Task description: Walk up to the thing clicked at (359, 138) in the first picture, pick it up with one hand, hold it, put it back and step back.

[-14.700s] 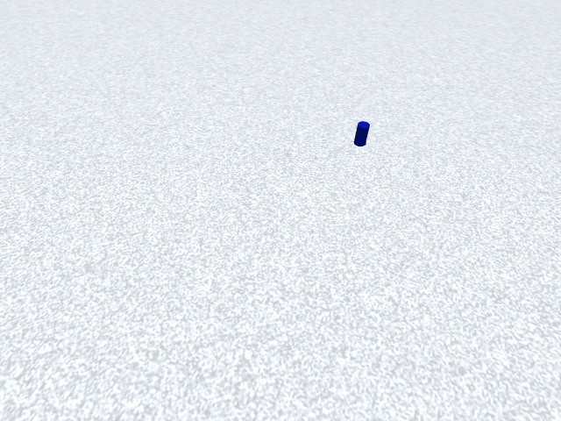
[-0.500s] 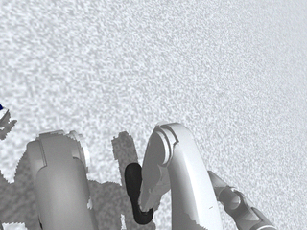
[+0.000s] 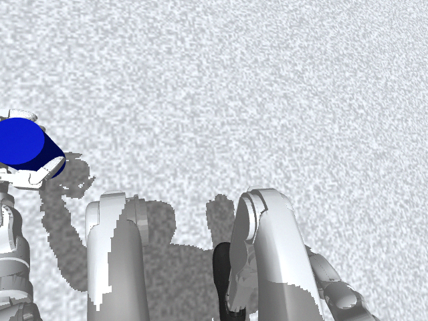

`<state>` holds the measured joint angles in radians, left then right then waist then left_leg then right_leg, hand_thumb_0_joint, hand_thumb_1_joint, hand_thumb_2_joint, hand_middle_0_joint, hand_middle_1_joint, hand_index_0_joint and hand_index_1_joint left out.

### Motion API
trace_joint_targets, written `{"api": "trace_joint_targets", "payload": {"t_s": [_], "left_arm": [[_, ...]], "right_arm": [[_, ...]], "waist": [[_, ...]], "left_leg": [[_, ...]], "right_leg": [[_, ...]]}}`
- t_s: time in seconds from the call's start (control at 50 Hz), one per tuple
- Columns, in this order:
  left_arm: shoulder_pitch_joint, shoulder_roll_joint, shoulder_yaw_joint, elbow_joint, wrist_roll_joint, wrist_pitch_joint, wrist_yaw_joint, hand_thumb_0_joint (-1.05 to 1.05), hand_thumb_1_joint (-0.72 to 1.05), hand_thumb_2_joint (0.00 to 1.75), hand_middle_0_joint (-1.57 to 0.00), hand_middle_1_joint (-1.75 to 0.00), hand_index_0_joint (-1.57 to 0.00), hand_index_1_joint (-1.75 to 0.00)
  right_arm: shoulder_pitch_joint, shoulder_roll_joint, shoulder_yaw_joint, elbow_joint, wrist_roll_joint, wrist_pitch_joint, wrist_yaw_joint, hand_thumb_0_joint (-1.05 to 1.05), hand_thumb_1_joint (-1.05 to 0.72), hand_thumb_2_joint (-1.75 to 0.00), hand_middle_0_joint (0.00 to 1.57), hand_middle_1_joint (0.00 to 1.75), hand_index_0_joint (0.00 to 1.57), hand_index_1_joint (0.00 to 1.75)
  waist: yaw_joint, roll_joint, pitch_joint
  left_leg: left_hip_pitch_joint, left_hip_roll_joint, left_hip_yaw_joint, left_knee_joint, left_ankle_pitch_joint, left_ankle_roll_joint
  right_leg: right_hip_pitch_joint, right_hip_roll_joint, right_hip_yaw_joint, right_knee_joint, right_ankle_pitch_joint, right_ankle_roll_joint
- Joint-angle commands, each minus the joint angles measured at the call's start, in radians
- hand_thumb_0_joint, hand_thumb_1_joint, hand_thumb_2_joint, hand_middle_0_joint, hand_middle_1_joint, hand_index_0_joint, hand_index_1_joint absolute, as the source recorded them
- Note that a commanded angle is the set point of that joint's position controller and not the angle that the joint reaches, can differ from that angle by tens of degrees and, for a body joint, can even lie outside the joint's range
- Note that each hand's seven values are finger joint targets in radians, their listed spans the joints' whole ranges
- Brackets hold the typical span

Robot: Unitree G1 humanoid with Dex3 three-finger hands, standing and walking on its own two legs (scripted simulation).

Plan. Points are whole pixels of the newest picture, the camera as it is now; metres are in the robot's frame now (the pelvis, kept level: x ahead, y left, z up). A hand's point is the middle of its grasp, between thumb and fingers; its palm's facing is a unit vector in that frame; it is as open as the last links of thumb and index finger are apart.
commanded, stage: settle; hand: left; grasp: from the side
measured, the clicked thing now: (32, 152) +0.38 +0.31 -0.09
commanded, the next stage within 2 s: lift in 0.98 s
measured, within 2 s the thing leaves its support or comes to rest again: neither
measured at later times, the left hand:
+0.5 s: hand (24, 134) +0.39 +0.30 -0.02, palm faces +0.33 -0.94 -0.04, open 9.7 cm
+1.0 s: hand (21, 123) +0.40 +0.29 +0.01, palm faces +0.33 -0.94 -0.04, open 9.8 cm
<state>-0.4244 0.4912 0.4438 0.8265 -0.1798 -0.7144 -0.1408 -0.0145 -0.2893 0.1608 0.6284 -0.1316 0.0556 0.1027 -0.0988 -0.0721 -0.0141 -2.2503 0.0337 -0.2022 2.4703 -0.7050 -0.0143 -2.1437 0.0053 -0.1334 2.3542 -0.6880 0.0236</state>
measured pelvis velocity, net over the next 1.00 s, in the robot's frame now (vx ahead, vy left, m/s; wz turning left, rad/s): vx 0.00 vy -0.01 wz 0.07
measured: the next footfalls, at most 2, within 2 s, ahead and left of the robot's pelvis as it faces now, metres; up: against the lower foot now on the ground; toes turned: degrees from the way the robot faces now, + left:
none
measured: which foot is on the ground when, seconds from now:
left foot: down 0.00-1.00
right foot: down 0.00-1.00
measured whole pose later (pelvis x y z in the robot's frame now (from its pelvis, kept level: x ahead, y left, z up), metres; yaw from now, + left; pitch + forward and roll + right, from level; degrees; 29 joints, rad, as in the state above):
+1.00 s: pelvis +0.00 -0.01 +0.05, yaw +4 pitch +32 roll -6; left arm -0.52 0.40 0.47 0.86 -0.14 -0.62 -0.18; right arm 0.06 -0.27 0.04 0.67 -0.08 0.02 0.06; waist -0.09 -0.02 -0.12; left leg -2.16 0.04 -0.11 2.29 -0.70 -0.02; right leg -2.09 -0.01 -0.07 2.24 -0.70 0.01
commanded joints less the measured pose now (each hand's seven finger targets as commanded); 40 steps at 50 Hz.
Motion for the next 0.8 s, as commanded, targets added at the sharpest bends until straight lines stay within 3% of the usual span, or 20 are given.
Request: {"api": "trace_joint_targets", "payload": {"t_s": [0.0, 0.04, 0.06, 0.1, 0.16, 0.18, 0.2, 0.22, 0.28, 0.3, 0.36, 0.42, 0.48, 0.5, 0.52, 0.66, 0.7, 0.78], "left_arm": [[-0.250, 0.197, 0.041, -0.248, -0.032, -0.069, -0.029, 0.00, 0.16, 1.22, -1.21, -1.32, -1.20, -1.34], [-0.228, 0.192, 0.053, -0.232, -0.033, -0.057, -0.034, 0.00, 0.13, 1.22, -1.21, -1.31, -1.20, -1.34], [-0.272, 0.222, 0.078, -0.296, -0.039, -0.061, -0.034, 0.00, 0.15, 1.22, -1.22, -1.32, -1.21, -1.34], [-0.262, 0.167, 0.053, -0.256, -0.042, -0.043, -0.043, 0.00, 0.14, 1.23, -1.23, -1.34, -1.22, -1.36], [-0.247, 0.176, 0.073, -0.226, -0.026, -0.025, -0.035, 0.00, 0.11, 1.25, -1.23, -1.34, -1.22, -1.37], [-0.272, 0.195, 0.079, -0.279, -0.027, -0.031, -0.037, 0.00, 0.13, 1.24, -1.23, -1.33, -1.22, -1.35], [-0.220, 0.165, 0.069, -0.239, -0.026, -0.023, -0.041, 0.00, 0.13, 1.24, -1.23, -1.33, -1.22, -1.36], [-0.260, 0.182, 0.081, -0.282, -0.025, -0.021, -0.042, 0.00, 0.16, 1.25, -1.24, -1.34, -1.23, -1.37], [-0.250, 0.134, 0.056, -0.241, -0.029, -0.006, -0.048, 0.00, 0.16, 1.27, -1.26, -1.36, -1.25, -1.39], [-0.295, 0.182, 0.089, -0.314, -0.028, -0.014, -0.043, 0.00, 0.15, 1.28, -1.27, -1.37, -1.26, -1.40], [-0.284, 0.178, 0.081, -0.297, -0.011, -0.005, -0.039, 0.00, 0.15, 1.27, -1.26, -1.36, -1.25, -1.38], [-0.288, 0.124, 0.059, -0.267, -0.019, -0.001, -0.042, 0.00, 0.13, 1.29, -1.27, -1.38, -1.26, -1.41], [-0.303, 0.171, 0.081, -0.276, -0.006, 0.000, -0.041, 0.00, 0.14, 1.29, -1.27, -1.38, -1.26, -1.41], [-0.275, 0.145, 0.065, -0.233, -0.005, 0.006, -0.043, 0.00, 0.14, 1.30, -1.27, -1.38, -1.26, -1.41], [-0.326, 0.155, 0.069, -0.285, -0.004, -0.001, -0.041, 0.00, 0.12, 1.31, -1.28, -1.39, -1.26, -1.42], [-0.314, 0.124, 0.055, -0.215, -0.002, 0.006, -0.046, 0.00, 0.14, 1.32, -1.27, -1.39, -1.26, -1.42], [-0.354, 0.162, 0.079, -0.248, 0.002, -0.001, -0.039, 0.00, 0.15, 1.32, -1.27, -1.39, -1.26, -1.42], [-0.326, 0.152, 0.084, -0.216, 0.005, 0.004, -0.034, 0.00, 0.15, 1.34, -1.27, -1.39, -1.26, -1.42]], "right_arm": [[0.089, -0.245, -0.121, -0.053, 0.018, -0.023, -0.027, 0.00, -0.89, -0.90, 0.20, 0.30, 0.20, 0.30], [0.093, -0.240, -0.129, -0.055, 0.026, -0.021, -0.032, 0.00, -0.89, -0.90, 0.20, 0.30, 0.20, 0.30], [0.104, -0.238, -0.136, -0.049, 0.026, -0.022, -0.034, 0.00, -0.90, -0.90, 0.20, 0.30, 0.20, 0.30], [0.112, -0.233, -0.143, -0.046, 0.033, -0.025, -0.036, 0.00, -0.90, -0.90, 0.20, 0.30, 0.20, 0.30], [0.110, -0.228, -0.155, -0.050, 0.037, -0.028, -0.042, 0.00, -0.90, -0.90, 0.20, 0.30, 0.20, 0.30], [0.108, -0.229, -0.158, -0.052, 0.042, -0.027, -0.043, 0.00, -0.90, -0.90, 0.20, 0.30, 0.20, 0.30], [0.099, -0.226, -0.160, -0.062, 0.041, -0.027, -0.044, 0.00, -0.90, -0.90, 0.20, 0.30, 0.20, 0.30], [0.114, -0.228, -0.168, -0.050, 0.043, -0.028, -0.045, 0.00, -0.90, -0.90, 0.20, 0.30, 0.20, 0.30], [0.114, -0.221, -0.173, -0.044, 0.050, -0.034, -0.049, 0.00, -0.90, -0.90, 0.20, 0.30, 0.20, 0.30], [0.122, -0.221, -0.178, -0.046, 0.049, -0.037, -0.051, 0.00, -0.90, -0.90, 0.20, 0.30, 0.20, 0.30], [0.126, -0.213, -0.183, -0.043, 0.049, -0.037, -0.053, 0.00, -0.90, -0.90, 0.20, 0.30, 0.20, 0.30], [0.131, -0.207, -0.186, -0.038, 0.050, -0.041, -0.054, 0.00, -0.90, -0.90, 0.20, 0.30, 0.20, 0.30], [0.139, -0.208, -0.192, -0.034, 0.048, -0.045, -0.056, 0.00, -0.90, -0.90, 0.20, 0.30, 0.20, 0.30], [0.137, -0.207, -0.191, -0.036, 0.051, -0.045, -0.056, 0.00, -0.90, -0.90, 0.20, 0.30, 0.20, 0.30], [0.139, -0.201, -0.193, -0.037, 0.050, -0.048, -0.056, 0.00, -0.91, -0.90, 0.20, 0.30, 0.20, 0.30], [0.139, -0.200, -0.197, -0.037, 0.054, -0.055, -0.059, 0.00, -0.90, -0.90, 0.20, 0.30, 0.20, 0.30], [0.155, -0.199, -0.200, -0.028, 0.052, -0.057, -0.060, 0.00, -0.90, -0.90, 0.20, 0.30, 0.20, 0.30], [0.162, -0.193, -0.199, -0.026, 0.053, -0.057, -0.059, 0.00, -0.90, -0.90, 0.20, 0.30, 0.20, 0.30]], "waist": [[-0.003, 0.294, -0.667], [0.008, 0.271, -0.678], [0.021, 0.275, -0.724], [0.005, 0.262, -0.698], [0.020, 0.248, -0.693], [0.031, 0.271, -0.714], [0.030, 0.261, -0.716], [0.033, 0.270, -0.727], [0.020, 0.248, -0.699], [0.034, 0.257, -0.737], [0.033, 0.253, -0.735], [0.015, 0.241, -0.706], [0.030, 0.247, -0.743], [0.028, 0.228, -0.723], [0.028, 0.243, -0.734], [0.020, 0.235, -0.704], [0.027, 0.233, -0.736], [0.033, 0.229, -0.743]], "left_leg": [[0.436, -0.004, 0.097, -0.319, 0.119, 0.025], [0.438, -0.004, 0.103, -0.326, 0.134, 0.026], [0.453, -0.004, 0.108, -0.321, 0.149, 0.028], [0.452, -0.006, 0.111, -0.333, 0.152, 0.026], [0.455, -0.006, 0.118, -0.348, 0.141, 0.028], [0.469, -0.007, 0.119, -0.361, 0.142, 0.026], [0.471, -0.008, 0.120, -0.364, 0.137, 0.028], [0.493, -0.007, 0.122, -0.367, 0.153, 0.026], [0.477, -0.007, 0.126, -0.376, 0.151, 0.028], [0.493, -0.007, 0.128, -0.374, 0.157, 0.029], [0.497, -0.008, 0.134, -0.388, 0.159, 0.031], [0.497, -0.009, 0.134, -0.400, 0.135, 0.031], [0.517, -0.008, 0.139, -0.399, 0.154, 0.031], [0.509, -0.009, 0.139, -0.408, 0.154, 0.032], [0.511, -0.010, 0.141, -0.413, 0.138, 0.031], [0.520, -0.013, 0.142, -0.443, 0.102, 0.033], [0.529, -0.012, 0.147, -0.438, 0.111, 0.033], [0.540, -0.014, 0.152, -0.447, 0.141, 0.034]], "right_leg": [[0.314, 0.042, -0.020, -0.232, 0.181, -0.059], [0.329, 0.039, -0.016, -0.240, 0.187, -0.058], [0.353, 0.038, -0.007, -0.242, 0.201, -0.057], [0.334, 0.035, -0.007, -0.249, 0.198, -0.058], [0.335, 0.034, -0.002, -0.267, 0.179, -0.058], [0.329, 0.031, -0.001, -0.263, 0.175, -0.062], [0.337, 0.030, -0.001, -0.269, 0.170, -0.059], [0.331, 0.030, 0.002, -0.268, 0.184, -0.061], [0.330, 0.027, 0.008, -0.278, 0.181, -0.059], [0.342, 0.027, 0.013, -0.284, 0.187, -0.059], [0.354, 0.024, 0.020, -0.293, 0.184, -0.059], [0.340, 0.024, 0.019, -0.311, 0.165, -0.059], [0.361, 0.023, 0.025, -0.315, 0.177, -0.058], [0.355, 0.022, 0.025, -0.316, 0.172, -0.059], [0.350, 0.023, 0.026, -0.320, 0.158, -0.061], [0.339, 0.020, 0.024, -0.342, 0.123, -0.061], [0.361, 0.020, 0.031, -0.350, 0.132, -0.059], [0.380, 0.018, 0.036, -0.353, 0.153, -0.059]]}}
